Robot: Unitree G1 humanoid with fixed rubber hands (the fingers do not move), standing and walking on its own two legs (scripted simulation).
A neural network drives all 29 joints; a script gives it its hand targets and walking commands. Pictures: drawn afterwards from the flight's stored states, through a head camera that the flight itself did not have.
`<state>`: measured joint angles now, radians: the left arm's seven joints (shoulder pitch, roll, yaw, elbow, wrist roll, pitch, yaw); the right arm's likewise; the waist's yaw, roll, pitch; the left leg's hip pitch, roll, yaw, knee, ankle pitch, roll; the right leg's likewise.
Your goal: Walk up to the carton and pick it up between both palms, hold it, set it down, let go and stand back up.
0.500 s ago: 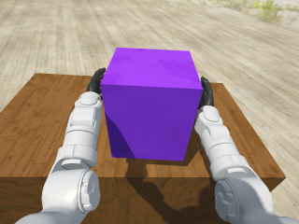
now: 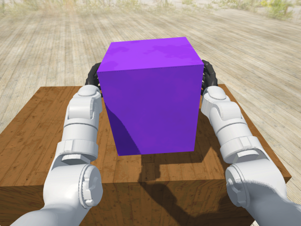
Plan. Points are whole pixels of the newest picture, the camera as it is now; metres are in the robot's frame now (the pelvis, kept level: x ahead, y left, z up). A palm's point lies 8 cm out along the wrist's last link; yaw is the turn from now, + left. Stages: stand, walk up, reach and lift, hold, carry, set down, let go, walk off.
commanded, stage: reach and lift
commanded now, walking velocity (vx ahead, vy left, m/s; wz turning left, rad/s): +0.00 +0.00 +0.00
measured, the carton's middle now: (152, 96) +0.41 -0.03 +0.20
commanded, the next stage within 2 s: hold in 0.78 s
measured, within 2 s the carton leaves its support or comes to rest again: neither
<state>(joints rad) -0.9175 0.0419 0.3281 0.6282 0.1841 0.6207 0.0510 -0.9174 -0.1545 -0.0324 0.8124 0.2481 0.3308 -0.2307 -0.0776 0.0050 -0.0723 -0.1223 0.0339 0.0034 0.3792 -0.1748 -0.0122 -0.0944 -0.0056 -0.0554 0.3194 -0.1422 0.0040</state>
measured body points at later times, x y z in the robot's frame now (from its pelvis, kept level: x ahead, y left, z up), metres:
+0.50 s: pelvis +0.01 +0.01 +0.00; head -0.05 +0.03 +0.44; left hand +0.41 +0.15 +0.23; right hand +0.41 -0.15 +0.24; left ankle +0.03 +0.13 -0.75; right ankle +0.03 -0.12 -0.75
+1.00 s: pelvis +0.01 +0.00 +0.00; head -0.06 +0.01 +0.44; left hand +0.40 +0.15 +0.25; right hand +0.40 -0.16 +0.26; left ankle +0.03 +0.13 -0.75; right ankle +0.03 -0.12 -0.75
